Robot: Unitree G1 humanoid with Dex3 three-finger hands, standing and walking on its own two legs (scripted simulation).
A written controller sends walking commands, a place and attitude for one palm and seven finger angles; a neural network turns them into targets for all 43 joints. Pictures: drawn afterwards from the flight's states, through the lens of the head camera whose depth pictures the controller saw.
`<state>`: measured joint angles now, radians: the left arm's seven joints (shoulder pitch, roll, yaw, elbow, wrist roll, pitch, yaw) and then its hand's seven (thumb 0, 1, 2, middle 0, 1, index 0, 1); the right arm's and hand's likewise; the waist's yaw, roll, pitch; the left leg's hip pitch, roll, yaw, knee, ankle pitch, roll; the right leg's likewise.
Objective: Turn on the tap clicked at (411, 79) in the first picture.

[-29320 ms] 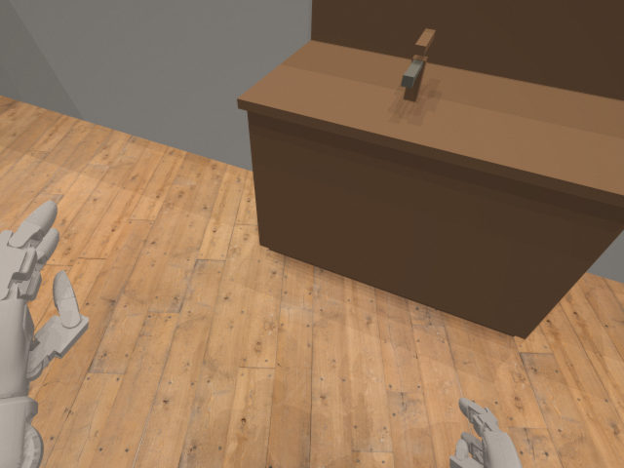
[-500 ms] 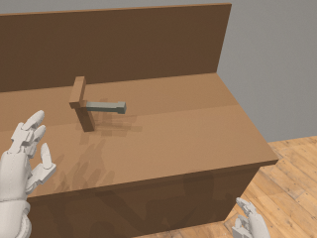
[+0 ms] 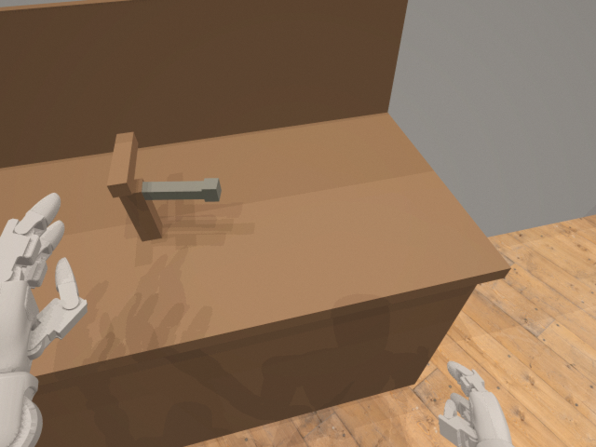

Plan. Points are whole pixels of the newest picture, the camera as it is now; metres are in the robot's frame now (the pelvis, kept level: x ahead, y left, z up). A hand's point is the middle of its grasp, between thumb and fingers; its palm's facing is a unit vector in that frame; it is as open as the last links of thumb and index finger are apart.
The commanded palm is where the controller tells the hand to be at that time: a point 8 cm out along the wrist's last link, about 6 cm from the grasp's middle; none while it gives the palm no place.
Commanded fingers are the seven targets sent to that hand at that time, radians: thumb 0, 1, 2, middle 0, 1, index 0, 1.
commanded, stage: step back with the hand held close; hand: left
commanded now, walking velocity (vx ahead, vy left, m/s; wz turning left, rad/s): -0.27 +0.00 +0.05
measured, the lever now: (211, 189) +0.48 +0.20 +0.08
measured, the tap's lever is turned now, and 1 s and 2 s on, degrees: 77 77 77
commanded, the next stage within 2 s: stop stepping back and stand still in 1.16 s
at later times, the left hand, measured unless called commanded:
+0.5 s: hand (42, 368) +0.15 +0.25 +0.15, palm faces +0.42 -0.83 -0.37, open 7.4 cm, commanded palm +0.10 +0.29 +0.18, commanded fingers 0.00 0.90 0.90 -0.20 -0.30 -0.20 -0.30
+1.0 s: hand out of the picture +0.10 +0.26 +0.16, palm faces +0.40 -0.84 -0.37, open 7.4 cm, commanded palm +0.03 +0.30 +0.18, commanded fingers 0.00 0.90 0.90 -0.20 -0.30 -0.20 -0.30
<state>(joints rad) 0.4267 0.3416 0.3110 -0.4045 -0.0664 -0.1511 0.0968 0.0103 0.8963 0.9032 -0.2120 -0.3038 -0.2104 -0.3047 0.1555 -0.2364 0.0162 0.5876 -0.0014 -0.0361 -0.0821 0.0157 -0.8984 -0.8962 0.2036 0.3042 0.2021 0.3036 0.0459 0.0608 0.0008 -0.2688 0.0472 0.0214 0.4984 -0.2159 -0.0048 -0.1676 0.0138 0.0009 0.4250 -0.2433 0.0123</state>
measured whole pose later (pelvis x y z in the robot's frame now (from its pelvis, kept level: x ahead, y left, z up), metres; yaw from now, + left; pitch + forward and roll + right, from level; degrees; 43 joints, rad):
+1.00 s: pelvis -0.11 +0.02 -0.02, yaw +3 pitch +2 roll +1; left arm 0.47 0.42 0.36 -0.58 -0.06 -0.21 0.16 0.01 0.89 0.90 -0.22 -0.30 -0.21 -0.31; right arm 0.16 -0.19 0.00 0.60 0.00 -0.08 -0.07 0.02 -0.90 -0.90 0.20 0.30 0.20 0.30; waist -0.01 -0.08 0.04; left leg -0.39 0.00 0.04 0.61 -0.26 0.01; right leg -0.48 -0.02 0.06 0.75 -0.37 0.03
